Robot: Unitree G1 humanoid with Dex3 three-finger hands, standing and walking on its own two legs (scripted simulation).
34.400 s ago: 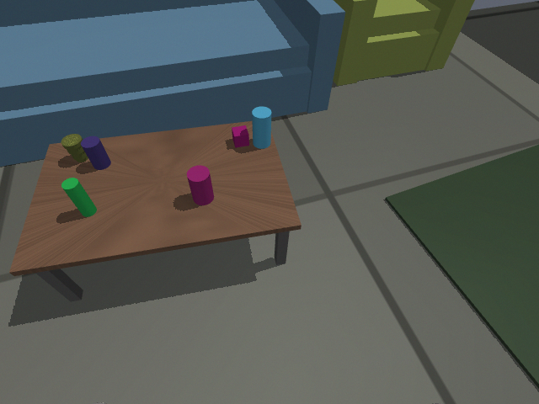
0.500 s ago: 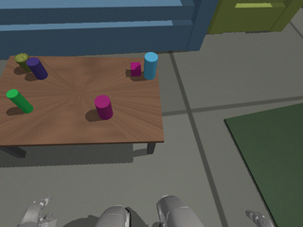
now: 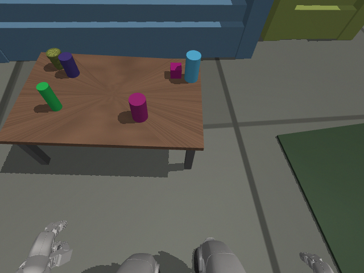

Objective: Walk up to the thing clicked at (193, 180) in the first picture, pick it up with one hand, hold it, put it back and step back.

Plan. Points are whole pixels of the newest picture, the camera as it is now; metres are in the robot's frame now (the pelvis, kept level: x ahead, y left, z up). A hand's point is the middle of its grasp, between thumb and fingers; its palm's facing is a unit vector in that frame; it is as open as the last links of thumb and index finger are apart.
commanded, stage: step back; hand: left
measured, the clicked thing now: (138, 108) +0.76 +0.19 -0.36
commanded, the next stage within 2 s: none
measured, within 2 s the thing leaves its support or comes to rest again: neither
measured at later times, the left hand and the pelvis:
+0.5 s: hand out of the picture -0.06 +0.23 -0.13, palm faces -0.03 -0.91 -0.41, open 7.4 cm; pelvis -0.15 -0.04 +0.01, yaw -2 degrees
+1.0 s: hand out of the picture -0.23 +0.22 -0.15, palm faces -0.05 -0.91 -0.40, open 7.4 cm; pelvis -0.33 -0.05 +0.00, yaw -3 degrees
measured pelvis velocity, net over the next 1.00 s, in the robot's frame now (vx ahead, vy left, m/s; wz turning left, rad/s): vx -0.33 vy -0.05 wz -0.04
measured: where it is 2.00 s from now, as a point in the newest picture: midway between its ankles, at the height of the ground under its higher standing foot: outside the picture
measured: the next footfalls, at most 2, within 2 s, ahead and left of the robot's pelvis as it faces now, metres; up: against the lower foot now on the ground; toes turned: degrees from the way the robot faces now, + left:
right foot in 0.34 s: -0.09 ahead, -0.16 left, +0.00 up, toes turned +0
left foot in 0.66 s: -0.19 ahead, +0.08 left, +0.00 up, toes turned -1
